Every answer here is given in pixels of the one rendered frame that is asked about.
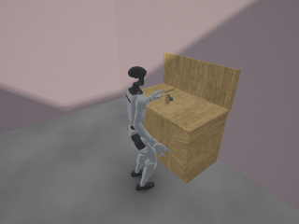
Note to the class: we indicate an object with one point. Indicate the robot right upper arm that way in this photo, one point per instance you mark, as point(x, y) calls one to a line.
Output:
point(140, 106)

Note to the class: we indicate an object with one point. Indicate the robot right hand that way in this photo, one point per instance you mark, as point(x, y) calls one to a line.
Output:
point(160, 148)

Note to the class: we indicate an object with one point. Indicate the left robot foot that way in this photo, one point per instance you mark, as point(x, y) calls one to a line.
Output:
point(134, 174)

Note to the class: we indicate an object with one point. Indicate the robot left forearm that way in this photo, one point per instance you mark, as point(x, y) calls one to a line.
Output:
point(149, 98)

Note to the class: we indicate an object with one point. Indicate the right robot thigh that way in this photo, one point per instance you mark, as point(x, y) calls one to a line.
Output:
point(148, 150)

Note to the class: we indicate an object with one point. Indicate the robot left hand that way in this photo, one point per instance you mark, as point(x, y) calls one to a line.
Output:
point(156, 96)

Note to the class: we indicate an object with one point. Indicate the counter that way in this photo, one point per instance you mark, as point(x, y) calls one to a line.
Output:
point(192, 125)

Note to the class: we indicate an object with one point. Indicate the robot right forearm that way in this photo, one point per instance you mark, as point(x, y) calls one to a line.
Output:
point(143, 133)

